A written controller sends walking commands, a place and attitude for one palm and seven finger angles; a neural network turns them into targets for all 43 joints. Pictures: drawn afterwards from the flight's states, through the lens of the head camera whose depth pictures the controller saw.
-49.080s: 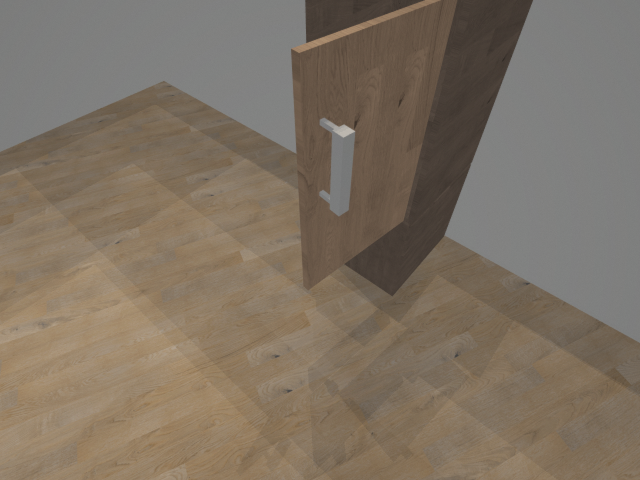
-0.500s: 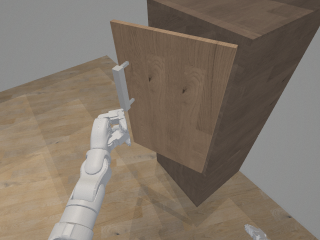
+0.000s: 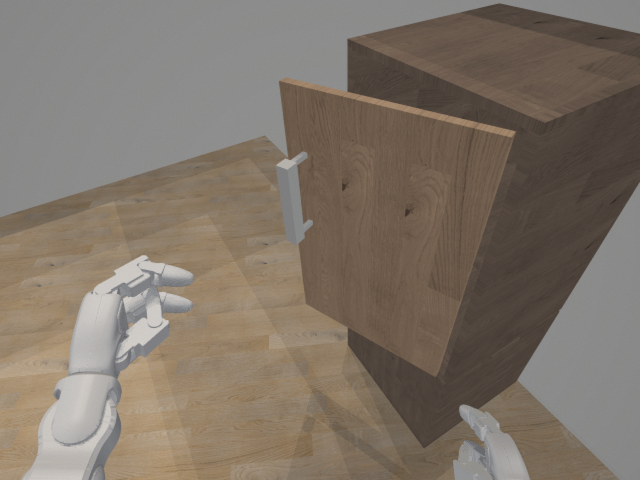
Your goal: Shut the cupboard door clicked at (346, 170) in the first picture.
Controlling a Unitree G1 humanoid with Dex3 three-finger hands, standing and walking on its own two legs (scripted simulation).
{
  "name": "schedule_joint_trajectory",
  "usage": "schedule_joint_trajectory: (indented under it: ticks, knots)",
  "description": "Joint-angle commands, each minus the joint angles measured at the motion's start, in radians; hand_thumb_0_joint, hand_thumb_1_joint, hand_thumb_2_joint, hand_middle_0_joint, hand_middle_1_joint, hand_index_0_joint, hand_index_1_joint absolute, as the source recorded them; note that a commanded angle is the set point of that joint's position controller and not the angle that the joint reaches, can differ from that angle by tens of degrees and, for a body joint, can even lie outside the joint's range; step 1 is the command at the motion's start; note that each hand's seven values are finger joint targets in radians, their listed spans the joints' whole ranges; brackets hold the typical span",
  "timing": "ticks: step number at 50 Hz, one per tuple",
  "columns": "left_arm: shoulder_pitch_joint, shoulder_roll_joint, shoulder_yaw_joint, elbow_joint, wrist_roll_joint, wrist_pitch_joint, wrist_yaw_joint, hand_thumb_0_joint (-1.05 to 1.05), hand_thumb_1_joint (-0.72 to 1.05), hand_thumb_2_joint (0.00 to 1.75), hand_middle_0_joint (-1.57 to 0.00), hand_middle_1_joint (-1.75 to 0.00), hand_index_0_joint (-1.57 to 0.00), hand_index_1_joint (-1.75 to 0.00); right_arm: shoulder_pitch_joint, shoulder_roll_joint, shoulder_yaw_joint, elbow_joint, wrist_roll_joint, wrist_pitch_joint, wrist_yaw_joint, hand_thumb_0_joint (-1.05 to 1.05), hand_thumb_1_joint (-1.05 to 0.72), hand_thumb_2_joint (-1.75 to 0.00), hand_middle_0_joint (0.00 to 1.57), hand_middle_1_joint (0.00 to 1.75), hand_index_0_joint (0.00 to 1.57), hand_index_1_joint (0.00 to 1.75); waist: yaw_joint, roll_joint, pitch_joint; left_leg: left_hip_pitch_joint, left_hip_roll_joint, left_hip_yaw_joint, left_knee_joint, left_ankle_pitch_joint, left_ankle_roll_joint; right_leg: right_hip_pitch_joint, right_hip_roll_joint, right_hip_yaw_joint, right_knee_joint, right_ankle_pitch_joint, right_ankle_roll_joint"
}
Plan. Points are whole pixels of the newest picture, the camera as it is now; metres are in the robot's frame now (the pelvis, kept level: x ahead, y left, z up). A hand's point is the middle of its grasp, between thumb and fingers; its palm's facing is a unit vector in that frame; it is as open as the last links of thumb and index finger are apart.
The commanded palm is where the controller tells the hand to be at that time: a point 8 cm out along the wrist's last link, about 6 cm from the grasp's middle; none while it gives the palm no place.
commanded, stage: draw the hand back to the body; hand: left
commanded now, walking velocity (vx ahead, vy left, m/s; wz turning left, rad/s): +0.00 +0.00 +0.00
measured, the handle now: (298, 198) +0.60 +0.11 +0.04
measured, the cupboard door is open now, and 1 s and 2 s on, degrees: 24 24 24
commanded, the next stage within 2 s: step back with the hand held close in 0.64 s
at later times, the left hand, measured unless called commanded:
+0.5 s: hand (68, 352) +0.19 +0.27 +0.15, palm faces +0.46 -0.81 -0.37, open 7.2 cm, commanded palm +0.14 +0.31 +0.17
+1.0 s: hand (74, 344) +0.20 +0.28 +0.14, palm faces +0.39 -0.81 -0.44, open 7.4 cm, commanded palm +0.14 +0.32 +0.17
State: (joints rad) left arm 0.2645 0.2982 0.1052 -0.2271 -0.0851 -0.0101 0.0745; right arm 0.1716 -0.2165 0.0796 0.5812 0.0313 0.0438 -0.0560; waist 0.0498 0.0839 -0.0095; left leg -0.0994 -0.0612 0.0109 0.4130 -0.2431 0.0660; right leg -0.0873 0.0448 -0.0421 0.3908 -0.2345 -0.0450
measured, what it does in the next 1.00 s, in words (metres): stands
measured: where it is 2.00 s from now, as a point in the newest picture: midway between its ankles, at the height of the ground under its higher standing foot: outside the picture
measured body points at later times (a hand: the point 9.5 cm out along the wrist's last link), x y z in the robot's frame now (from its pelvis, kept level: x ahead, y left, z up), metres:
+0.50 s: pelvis +0.00 +0.01 +0.00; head -0.03 -0.02 +0.45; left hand +0.16 +0.31 +0.17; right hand +0.19 -0.21 -0.09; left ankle -0.01 +0.07 -0.74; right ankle -0.01 -0.09 -0.74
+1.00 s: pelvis +0.00 +0.02 +0.00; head +0.00 +0.00 +0.44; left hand +0.17 +0.32 +0.17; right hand +0.17 -0.23 -0.10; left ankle -0.01 +0.07 -0.74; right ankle -0.01 -0.09 -0.74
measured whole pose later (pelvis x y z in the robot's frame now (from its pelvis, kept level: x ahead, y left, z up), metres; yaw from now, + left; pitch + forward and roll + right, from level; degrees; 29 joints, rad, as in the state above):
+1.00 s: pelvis +0.00 +0.02 +0.00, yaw -1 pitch +1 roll -1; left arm 0.52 0.37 0.35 -0.39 -0.08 -0.12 0.11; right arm 0.20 -0.27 0.00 0.60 0.03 0.02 -0.07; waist 0.02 0.08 -0.03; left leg -0.23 -0.07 0.03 0.49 -0.27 0.09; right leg -0.21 0.04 -0.03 0.45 -0.25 -0.02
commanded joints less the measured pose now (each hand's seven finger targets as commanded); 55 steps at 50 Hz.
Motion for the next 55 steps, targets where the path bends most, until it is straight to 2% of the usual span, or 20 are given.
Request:
schedule_joint_trajectory:
  ticks: [1, 7, 13, 14, 17, 22, 24, 26, 28, 30, 34, 37, 38, 39, 40, 45, 50, 51, 53, 55]
  knots:
    - [-0.062, 0.175, 0.17, -0.241, 0.001, -0.059, 0.013, 0.0, 0.9, 0.9, -0.53, -0.66, -0.53, -0.66, -0.14, -0.11, -0.061, -0.158, -0.004, -0.059, -0.007, 0.0, -0.9, -0.9, 0.2, 0.3, 0.2, 0.3, -0.004, -0.063, -0.06, -0.007, 0.076, -0.062, -0.075, 0.219, -0.034, 0.018, -0.049, 0.044, -0.067, 0.179, 0.016]
    - [0.037, 0.235, 0.275, -0.355, -0.004, -0.08, 0.022, 0.0, 0.9, 0.9, -0.36, -0.48, -0.36, -0.48, -0.135, -0.112, -0.076, -0.159, 0.0, -0.081, -0.002, 0.0, -0.9, -0.9, 0.2, 0.3, 0.2, 0.3, 0.006, -0.029, -0.093, -0.004, 0.08, -0.064, -0.064, 0.255, -0.037, 0.041, -0.055, 0.044, -0.055, 0.195, 0.017]
    - [0.14, 0.305, 0.398, -0.396, -0.009, -0.098, 0.042, 0.0, 0.9, 0.9, -0.2, -0.3, -0.2, -0.3, -0.122, -0.113, -0.087, -0.144, 0.006, -0.117, -0.008, 0.0, -0.9, -0.9, 0.2, 0.3, 0.2, 0.3, 0.015, -0.001, -0.076, -0.022, 0.084, -0.062, -0.054, 0.263, -0.045, 0.028, -0.051, 0.043, -0.052, 0.192, 0.016]
    - [0.136, 0.258, 0.352, -0.376, -0.006, -0.099, 0.038, 0.0, 0.9, 0.9, -0.2, -0.3, -0.2, -0.3, -0.121, -0.114, -0.086, -0.137, 0.004, -0.122, -0.007, 0.0, -0.9, -0.9, 0.2, 0.3, 0.2, 0.3, 0.006, -0.008, -0.042, -0.026, 0.084, -0.068, -0.061, 0.247, -0.046, 0.004, -0.051, 0.038, -0.052, 0.169, 0.016]
    - [0.08, 0.211, 0.291, -0.355, 0.003, -0.097, 0.039, 0.0, 0.9, 0.9, -0.2, -0.3, -0.2, -0.3, -0.113, -0.133, -0.093, -0.122, 0.003, -0.139, -0.005, 0.0, -0.9, -0.9, 0.2, 0.3, 0.2, 0.3, -0.013, 0.005, 0.016, -0.022, 0.093, -0.081, -0.078, 0.179, -0.045, -0.052, -0.051, 0.038, -0.062, 0.102, 0.019]
    - [0.079, 0.234, 0.313, -0.338, 0.003, -0.101, 0.047, 0.0, 0.9, 0.9, -0.2, -0.3, -0.2, -0.3, -0.106, -0.135, -0.098, -0.122, -0.002, -0.15, -0.012, 0.0, -0.9, -0.9, 0.2, 0.3, 0.2, 0.3, -0.002, -0.081, -0.02, -0.025, 0.087, -0.08, -0.081, 0.153, -0.035, -0.026, -0.052, 0.037, -0.06, 0.089, 0.019]
    - [0.084, 0.259, 0.34, -0.354, 0.003, -0.106, 0.048, 0.0, 0.9, 0.9, -0.2, -0.3, -0.2, -0.3, -0.115, -0.13, -0.096, -0.125, -0.003, -0.15, -0.014, 0.0, -0.9, -0.9, 0.2, 0.3, 0.2, 0.3, 0.009, -0.075, -0.051, -0.022, 0.083, -0.074, -0.076, 0.163, -0.033, -0.004, -0.052, 0.04, -0.057, 0.098, 0.018]
    - [0.09, 0.29, 0.369, -0.37, 0.003, -0.107, 0.051, 0.0, 0.9, 0.9, -0.2, -0.3, -0.2, -0.3, -0.113, -0.13, -0.094, -0.122, -0.004, -0.153, -0.014, 0.0, -0.9, -0.9, 0.2, 0.3, 0.2, 0.3, 0.016, -0.03, -0.069, -0.032, 0.08, -0.071, -0.071, 0.173, -0.037, 0.021, -0.054, 0.049, -0.058, 0.111, 0.014]
    - [0.083, 0.275, 0.358, -0.397, 0.004, -0.111, 0.051, 0.0, 0.9, 0.9, -0.2, -0.3, -0.2, -0.3, -0.118, -0.12, -0.087, -0.122, -0.003, -0.157, -0.011, 0.0, -0.9, -0.9, 0.2, 0.3, 0.2, 0.3, 0.014, 0.041, -0.055, -0.03, 0.083, -0.077, -0.077, 0.179, -0.049, 0.017, -0.053, 0.046, -0.053, 0.116, 0.01]
    - [0.09, 0.266, 0.355, -0.39, 0.003, -0.108, 0.052, 0.0, 0.9, 0.9, -0.2, -0.3, -0.2, -0.3, -0.115, -0.117, -0.083, -0.119, -0.005, -0.16, -0.009, 0.0, -0.9, -0.9, 0.2, 0.3, 0.2, 0.3, 0.012, 0.063, -0.033, -0.035, 0.083, -0.079, -0.079, 0.184, -0.053, 0.01, -0.051, 0.044, -0.056, 0.122, 0.008]
    - [0.109, 0.244, 0.341, -0.363, 0.003, -0.101, 0.045, 0.0, 0.9, 0.9, -0.2, -0.3, -0.2, -0.3, -0.111, -0.121, -0.087, -0.119, -0.005, -0.158, -0.004, 0.0, -0.9, -0.9, 0.2, 0.3, 0.2, 0.3, 0.008, 0.017, -0.007, -0.038, 0.09, -0.077, -0.079, 0.211, -0.055, -0.002, -0.046, 0.041, -0.057, 0.133, 0.009]
    - [0.13, 0.234, 0.338, -0.329, -0.005, -0.095, 0.038, 0.0, 0.9, 0.9, -0.2, -0.3, -0.2, -0.3, -0.112, -0.123, -0.092, -0.124, -0.005, -0.148, -0.005, 0.0, -0.9, -0.9, 0.2, 0.3, 0.2, 0.3, 0.008, -0.069, -0.007, -0.039, 0.09, -0.069, -0.079, 0.203, -0.045, -0.003, -0.049, 0.043, -0.065, 0.132, 0.014]
    - [0.123, 0.233, 0.334, -0.33, -0.003, -0.095, 0.036, 0.0, 0.9, 0.9, -0.2, -0.3, -0.2, -0.3, -0.114, -0.124, -0.093, -0.125, -0.002, -0.143, -0.004, 0.0, -0.9, -0.9, 0.2, 0.3, 0.2, 0.3, 0.005, -0.057, 0.002, -0.037, 0.091, -0.068, -0.081, 0.183, -0.045, -0.016, -0.048, 0.046, -0.068, 0.111, 0.015]
    - [0.017, 0.355, 0.456, -0.385, -0.001, -0.136, 0.048, 0.0, 0.9, 0.9, -0.2, -0.3, -0.2, -0.3, -0.103, -0.157, -0.109, -0.157, 0.005, -0.126, -0.007, 0.0, -0.9, -0.9, 0.2, 0.3, 0.2, 0.3, -0.025, -0.042, 0.009, -0.125, 0.112, -0.105, -0.041, 0.064, -0.008, -0.063, -0.11, 0.155, -0.096, 0.103, 0.017]
    - [0.119, 0.282, 0.403, -0.305, -0.005, -0.148, 0.045, 0.0, 0.9, 0.9, -0.2, -0.3, -0.2, -0.3, -0.094, -0.141, -0.109, -0.133, -0.001, -0.115, -0.013, 0.0, -0.9, -0.9, 0.2, 0.3, 0.2, 0.3, -0.033, -0.077, -0.009, -0.106, 0.105, -0.107, -0.006, 0.059, -0.005, -0.096, -0.146, 0.173, -0.108, 0.088, 0.006]
    - [0.167, 0.263, 0.36, -0.35, 0.007, -0.179, 0.052, 0.0, 0.9, 0.9, -0.2, -0.3, -0.2, -0.3, -0.092, -0.149, -0.121, -0.139, -0.003, -0.081, -0.013, 0.0, -0.9, -0.9, 0.2, 0.3, 0.2, 0.3, -0.043, -0.039, -0.088, -0.1, 0.119, -0.108, 0.036, 0.155, -0.015, -0.11, -0.18, 0.178, -0.041, 0.196, -0.01]
    - [0.217, 0.327, 0.424, -0.441, 0.003, -0.18, 0.065, 0.0, 0.9, 0.9, -0.2, -0.3, -0.2, -0.3, -0.086, -0.154, -0.132, -0.175, 0.0, -0.053, -0.029, 0.0, -0.9, -0.9, 0.2, 0.3, 0.2, 0.3, -0.036, -0.019, -0.206, -0.112, 0.161, -0.126, 0.046, 0.479, -0.034, -0.02, -0.138, 0.126, 0.124, 0.437, 0.012]
    - [0.228, 0.354, 0.452, -0.443, 0.003, -0.177, 0.068, 0.0, 0.9, 0.9, -0.2, -0.3, -0.2, -0.3, -0.089, -0.157, -0.134, -0.176, -0.001, -0.047, -0.032, 0.0, -0.9, -0.9, 0.2, 0.3, 0.2, 0.3, -0.033, -0.018, -0.214, -0.12, 0.163, -0.125, 0.052, 0.508, -0.037, -0.018, -0.137, 0.121, 0.135, 0.452, 0.014]
    - [0.256, 0.341, 0.452, -0.445, -0.001, -0.175, 0.067, 0.0, 0.9, 0.9, -0.2, -0.3, -0.2, -0.3, -0.077, -0.153, -0.136, -0.189, 0.001, -0.034, -0.032, 0.0, -0.9, -0.9, 0.2, 0.3, 0.2, 0.3, -0.038, -0.034, -0.216, -0.139, 0.172, -0.13, 0.063, 0.547, -0.045, -0.02, -0.136, 0.129, 0.164, 0.452, 0.011]
    - [0.284, 0.333, 0.455, -0.413, -0.005, -0.17, 0.069, 0.0, 0.9, 0.9, -0.2, -0.3, -0.2, -0.3, -0.074, -0.152, -0.139, -0.196, 0.002, -0.021, -0.032, 0.0, -0.9, -0.9, 0.2, 0.3, 0.2, 0.3, -0.04, -0.062, -0.196, -0.169, 0.182, -0.136, 0.051, 0.475, -0.037, -0.044, -0.131, 0.133, 0.164, 0.386, 0.016]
